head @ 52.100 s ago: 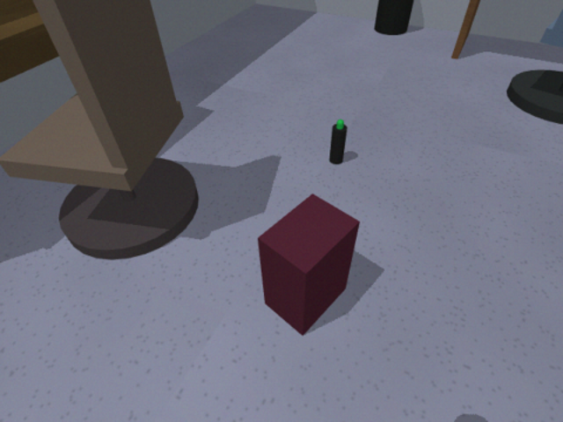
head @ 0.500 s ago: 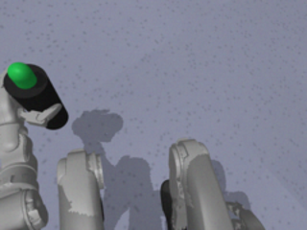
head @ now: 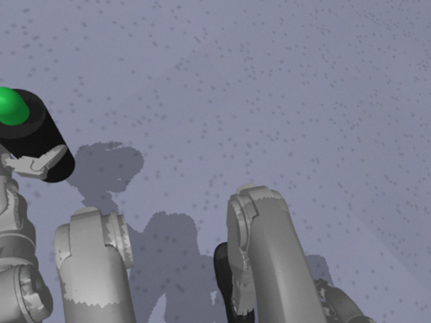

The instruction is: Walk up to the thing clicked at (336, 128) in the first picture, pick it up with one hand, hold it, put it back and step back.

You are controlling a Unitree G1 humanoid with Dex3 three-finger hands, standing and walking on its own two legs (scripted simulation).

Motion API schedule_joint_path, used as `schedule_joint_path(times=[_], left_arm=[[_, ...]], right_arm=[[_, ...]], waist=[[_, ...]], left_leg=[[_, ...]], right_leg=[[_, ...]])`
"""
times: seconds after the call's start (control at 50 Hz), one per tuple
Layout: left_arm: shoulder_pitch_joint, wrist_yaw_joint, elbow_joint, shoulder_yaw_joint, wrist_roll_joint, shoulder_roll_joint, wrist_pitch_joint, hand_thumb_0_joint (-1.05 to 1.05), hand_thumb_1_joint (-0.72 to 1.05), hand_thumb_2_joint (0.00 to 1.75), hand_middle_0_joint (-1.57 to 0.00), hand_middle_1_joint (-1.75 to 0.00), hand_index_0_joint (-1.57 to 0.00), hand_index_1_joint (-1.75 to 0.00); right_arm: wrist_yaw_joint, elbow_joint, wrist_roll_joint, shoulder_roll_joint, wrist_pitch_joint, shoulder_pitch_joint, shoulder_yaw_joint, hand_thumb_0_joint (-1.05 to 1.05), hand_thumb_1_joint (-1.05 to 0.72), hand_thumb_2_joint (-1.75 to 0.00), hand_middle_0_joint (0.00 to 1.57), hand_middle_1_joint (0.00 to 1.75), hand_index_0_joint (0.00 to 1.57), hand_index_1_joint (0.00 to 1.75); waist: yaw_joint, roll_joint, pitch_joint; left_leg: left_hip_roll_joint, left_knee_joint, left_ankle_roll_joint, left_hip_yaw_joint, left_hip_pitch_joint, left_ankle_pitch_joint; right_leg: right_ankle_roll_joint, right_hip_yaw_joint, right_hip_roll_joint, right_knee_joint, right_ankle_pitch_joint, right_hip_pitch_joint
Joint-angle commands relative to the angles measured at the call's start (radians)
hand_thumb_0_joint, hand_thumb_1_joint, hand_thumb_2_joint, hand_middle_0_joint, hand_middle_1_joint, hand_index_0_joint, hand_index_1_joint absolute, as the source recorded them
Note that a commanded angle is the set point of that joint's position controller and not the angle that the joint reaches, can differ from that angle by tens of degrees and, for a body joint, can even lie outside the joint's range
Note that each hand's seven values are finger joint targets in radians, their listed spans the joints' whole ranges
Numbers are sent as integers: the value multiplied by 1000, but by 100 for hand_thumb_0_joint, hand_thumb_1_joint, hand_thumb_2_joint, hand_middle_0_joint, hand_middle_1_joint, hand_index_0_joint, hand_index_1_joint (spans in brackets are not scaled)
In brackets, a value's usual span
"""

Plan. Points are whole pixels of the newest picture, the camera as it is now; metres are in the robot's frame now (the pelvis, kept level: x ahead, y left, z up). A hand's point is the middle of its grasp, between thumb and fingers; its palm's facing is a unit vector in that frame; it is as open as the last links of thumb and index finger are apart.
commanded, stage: lower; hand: left
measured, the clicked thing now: (34, 139) +0.45 +0.26 -0.11
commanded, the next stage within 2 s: loosen in 0.96 s
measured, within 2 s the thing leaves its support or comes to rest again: rests again in 1.64 s
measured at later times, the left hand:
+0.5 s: hand (39, 144) +0.45 +0.27 -0.14, palm faces +0.27 -0.96 -0.03, open 10.6 cm
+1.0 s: hand (42, 146) +0.45 +0.27 -0.16, palm faces +0.28 -0.96 -0.03, open 10.6 cm
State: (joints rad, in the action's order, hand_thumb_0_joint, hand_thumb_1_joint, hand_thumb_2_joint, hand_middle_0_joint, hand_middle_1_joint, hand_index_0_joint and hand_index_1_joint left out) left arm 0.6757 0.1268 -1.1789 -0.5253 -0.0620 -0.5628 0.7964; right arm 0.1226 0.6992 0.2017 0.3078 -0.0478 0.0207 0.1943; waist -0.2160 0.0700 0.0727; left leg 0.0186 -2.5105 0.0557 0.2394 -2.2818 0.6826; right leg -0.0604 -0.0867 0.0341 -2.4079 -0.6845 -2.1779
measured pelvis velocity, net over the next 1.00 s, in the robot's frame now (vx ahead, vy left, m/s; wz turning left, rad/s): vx -0.01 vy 0.01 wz -0.07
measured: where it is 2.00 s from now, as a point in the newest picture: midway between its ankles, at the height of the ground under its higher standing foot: (180, 318)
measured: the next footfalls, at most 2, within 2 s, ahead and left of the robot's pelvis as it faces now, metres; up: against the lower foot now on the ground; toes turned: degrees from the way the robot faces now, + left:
none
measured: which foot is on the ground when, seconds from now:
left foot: down 0.00-1.00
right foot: down 0.00-1.00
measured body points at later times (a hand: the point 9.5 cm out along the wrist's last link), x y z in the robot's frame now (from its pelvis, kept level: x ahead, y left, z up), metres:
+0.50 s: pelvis +0.00 +0.01 -0.01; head +0.24 +0.12 +0.35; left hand +0.43 +0.32 -0.14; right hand +0.12 -0.27 -0.09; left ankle +0.08 +0.14 -0.27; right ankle +0.11 -0.13 -0.27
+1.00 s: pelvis -0.01 +0.01 -0.02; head +0.24 +0.15 +0.33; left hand +0.43 +0.32 -0.16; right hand +0.11 -0.26 -0.08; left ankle +0.08 +0.14 -0.27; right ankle +0.11 -0.13 -0.27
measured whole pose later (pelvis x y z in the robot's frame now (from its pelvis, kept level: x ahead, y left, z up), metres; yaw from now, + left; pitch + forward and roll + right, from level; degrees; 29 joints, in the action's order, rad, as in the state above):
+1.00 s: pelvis -0.01 +0.01 -0.02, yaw -4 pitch +18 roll -14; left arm 0.68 0.04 -1.32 -0.54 -0.05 -0.74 0.96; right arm 0.15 0.63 0.31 0.35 -0.05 -0.08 0.39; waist -0.26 0.19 0.23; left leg 0.01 -2.61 0.05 0.34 -2.26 0.70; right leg -0.08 -0.16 0.07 -2.43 -0.67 -2.11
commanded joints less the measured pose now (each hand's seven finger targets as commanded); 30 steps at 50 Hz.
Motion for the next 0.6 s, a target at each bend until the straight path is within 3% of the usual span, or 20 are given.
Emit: schedule_joint_path(times=[0.0,0.2,0.26,0.28,0.36,0.42,0.44,0.48,0.54,0.56,0.58], left_arm=[[352,-9,246,-54,-30,-283,147,0,11,123,-129,-142,-131,-142],[341,-5,203,-35,-37,-303,188,0,13,118,-126,-137,-128,-137],[313,-18,183,-55,-35,-333,195,0,12,118,-125,-136,-126,-136],[308,-18,158,-37,-32,-311,195,0,10,119,-125,-137,-127,-137],[292,-21,140,-55,-27,-347,203,0,12,120,-125,-137,-127,-137],[297,-33,129,-57,-31,-344,212,0,14,119,-125,-137,-127,-136],[293,-37,135,-63,-30,-360,215,0,12,118,-124,-136,-126,-136],[315,-43,122,-51,-27,-353,223,0,15,119,-123,-135,-125,-135],[316,-48,113,-44,-23,-366,231,0,14,119,-124,-136,-126,-135],[318,-50,102,-39,-21,-365,235,0,15,120,-125,-137,-127,-137],[323,-52,124,-41,-19,-377,241,0,12,120,-127,-137,-128,-137]], right_arm=[[-9,-36,17,285,0,100,-64,0,-93,-91,20,30,20,30],[-8,-36,49,311,1,71,-13,0,-94,-91,20,30,20,30],[-6,-41,58,323,-4,59,-3,0,-94,-91,20,30,20,30],[-4,-41,61,328,-7,63,3,0,-93,-91,20,30,20,30],[-4,-50,70,337,-10,38,13,0,-92,-91,20,30,20,30],[-1,-57,78,341,-10,35,30,0,-93,-91,20,30,20,30],[-2,-59,78,343,-11,22,30,0,-92,-91,20,30,20,30],[-1,-66,83,348,-10,10,38,0,-92,-91,20,30,20,30],[-1,-68,89,352,-9,3,46,0,-92,-91,20,30,20,30],[-1,-70,91,354,-9,1,51,0,-92,-91,20,30,20,30],[-1,-72,93,354,-7,-4,53,0,-92,-91,20,30,20,30]], waist=[[-24,-334,-685],[-58,-390,-646],[-50,-391,-643],[-70,-400,-631],[-66,-385,-600],[-82,-389,-588],[-69,-381,-587],[-92,-396,-564],[-94,-380,-555],[-107,-379,-537],[-97,-381,-545]], left_leg=[[15,247,-47,-119,455,-117],[24,215,-35,-91,476,-168],[26,207,-32,-86,487,-189],[27,213,-28,-76,502,-199],[29,201,-32,-74,476,-175],[30,202,-31,-62,473,-165],[31,197,-31,-64,472,-159],[32,200,-30,-56,473,-155],[31,187,-34,-58,455,-136],[33,190,-33,-53,451,-141],[34,188,-33,-53,458,-133]], right_leg=[[78,-108,26,213,192,348],[76,-131,28,184,251,369],[75,-137,30,178,264,379],[76,-146,30,173,273,373],[74,-150,33,177,261,373],[71,-161,35,174,259,383],[72,-159,37,175,252,377],[72,-167,36,166,251,363],[69,-165,40,173,245,374],[68,-170,39,171,250,376],[69,-168,42,173,245,371]])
